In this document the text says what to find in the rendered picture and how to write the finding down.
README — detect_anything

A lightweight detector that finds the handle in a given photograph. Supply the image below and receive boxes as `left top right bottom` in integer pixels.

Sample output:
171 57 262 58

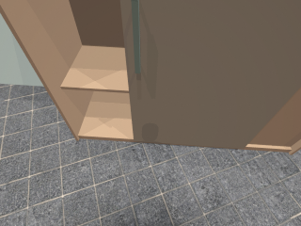
131 0 141 74

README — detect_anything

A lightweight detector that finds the wardrobe door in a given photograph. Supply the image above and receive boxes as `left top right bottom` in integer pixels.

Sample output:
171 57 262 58
248 88 301 147
119 0 301 149

